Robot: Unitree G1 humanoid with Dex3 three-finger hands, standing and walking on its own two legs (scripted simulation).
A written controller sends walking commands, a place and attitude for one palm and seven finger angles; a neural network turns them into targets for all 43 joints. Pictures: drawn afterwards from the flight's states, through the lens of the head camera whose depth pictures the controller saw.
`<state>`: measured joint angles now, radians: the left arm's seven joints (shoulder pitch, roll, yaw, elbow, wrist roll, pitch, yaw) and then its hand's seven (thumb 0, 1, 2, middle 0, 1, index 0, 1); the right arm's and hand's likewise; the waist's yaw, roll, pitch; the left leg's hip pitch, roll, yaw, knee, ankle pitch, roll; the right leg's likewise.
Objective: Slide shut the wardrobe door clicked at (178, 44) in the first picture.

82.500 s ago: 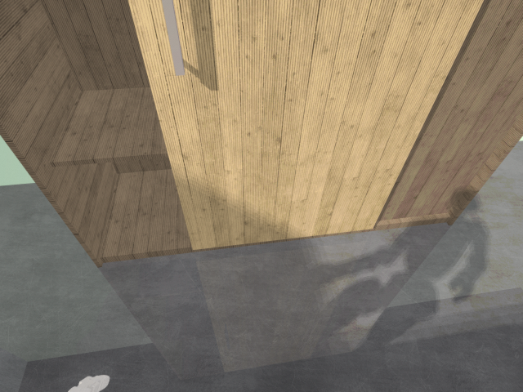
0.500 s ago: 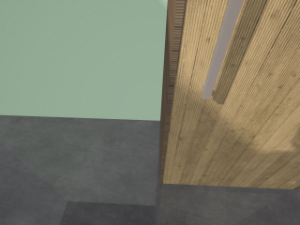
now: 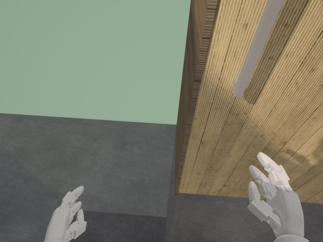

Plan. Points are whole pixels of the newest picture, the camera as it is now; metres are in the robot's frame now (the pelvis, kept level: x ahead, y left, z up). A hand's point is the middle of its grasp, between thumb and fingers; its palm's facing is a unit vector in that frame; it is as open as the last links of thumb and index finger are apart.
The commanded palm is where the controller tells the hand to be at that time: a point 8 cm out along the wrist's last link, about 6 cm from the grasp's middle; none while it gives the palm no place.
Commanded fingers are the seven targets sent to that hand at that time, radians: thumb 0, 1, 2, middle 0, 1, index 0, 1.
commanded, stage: raise the hand with hooked fingers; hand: right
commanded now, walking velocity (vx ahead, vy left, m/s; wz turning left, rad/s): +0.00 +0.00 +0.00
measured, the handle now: (260, 25) +0.49 -0.14 +0.31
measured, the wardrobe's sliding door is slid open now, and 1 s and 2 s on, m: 0.00 0.00 0.00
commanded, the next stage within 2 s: move the hooked fingers beside the handle in 1.80 s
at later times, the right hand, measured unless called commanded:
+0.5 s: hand (290, 198) +0.22 -0.21 +0.11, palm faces +0.02 +1.00 -0.09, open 10.9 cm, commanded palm +0.17 -0.26 +0.13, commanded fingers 0.00 0.06 -0.49 0.27 0.92 0.27 0.92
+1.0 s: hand out of the picture +0.24 -0.27 +0.22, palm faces +0.08 +0.99 -0.11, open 13.6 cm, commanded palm +0.21 -0.31 +0.24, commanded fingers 0.00 0.50 -0.30 0.30 1.20 0.30 1.20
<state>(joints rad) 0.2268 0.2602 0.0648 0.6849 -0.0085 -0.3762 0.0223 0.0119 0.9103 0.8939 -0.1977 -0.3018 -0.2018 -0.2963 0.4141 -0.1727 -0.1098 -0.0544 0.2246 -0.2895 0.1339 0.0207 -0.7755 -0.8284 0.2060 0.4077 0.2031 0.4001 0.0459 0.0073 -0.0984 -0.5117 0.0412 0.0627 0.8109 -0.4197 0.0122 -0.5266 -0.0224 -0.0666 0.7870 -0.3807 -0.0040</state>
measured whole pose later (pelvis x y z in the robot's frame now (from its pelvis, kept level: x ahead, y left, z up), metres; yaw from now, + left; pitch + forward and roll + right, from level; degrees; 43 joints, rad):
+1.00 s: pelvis +0.00 +0.00 +0.03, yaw -2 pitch -3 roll +1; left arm 0.15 0.24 -0.09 0.65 -0.08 -0.28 0.10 0.01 0.90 0.89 -0.20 -0.30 -0.20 -0.30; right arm 0.01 -0.44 -0.41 -0.14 0.37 0.21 0.39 -0.01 0.40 -0.34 0.30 1.14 0.29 1.14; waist -0.08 -0.04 0.00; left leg -0.12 0.02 0.11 0.45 -0.27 0.01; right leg -0.19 -0.02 -0.02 0.50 -0.26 -0.01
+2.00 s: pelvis +0.00 +0.01 +0.03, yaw -2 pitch -3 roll +0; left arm 0.14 0.29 -0.09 0.64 -0.11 -0.17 0.09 0.01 0.90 0.89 -0.20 -0.30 -0.20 -0.30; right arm -0.26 -0.56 -0.49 0.00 0.36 0.45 0.45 -0.01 0.50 -0.30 0.31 1.20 0.30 1.20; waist -0.07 -0.08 -0.03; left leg -0.11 0.00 0.11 0.43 -0.27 0.03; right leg -0.16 -0.03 -0.02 0.46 -0.24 0.01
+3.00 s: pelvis +0.01 +0.01 +0.04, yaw -1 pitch -2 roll +0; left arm 0.18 0.28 -0.06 0.69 -0.10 -0.12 0.10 0.01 0.90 0.89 -0.20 -0.30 -0.20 -0.30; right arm -0.57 -0.46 -0.33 0.30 0.25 0.42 0.28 -0.01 0.50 -0.30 0.30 1.20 0.30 1.20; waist -0.02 -0.06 -0.03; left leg -0.13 0.00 0.09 0.42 -0.25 0.02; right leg -0.17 -0.03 -0.03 0.43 -0.23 0.01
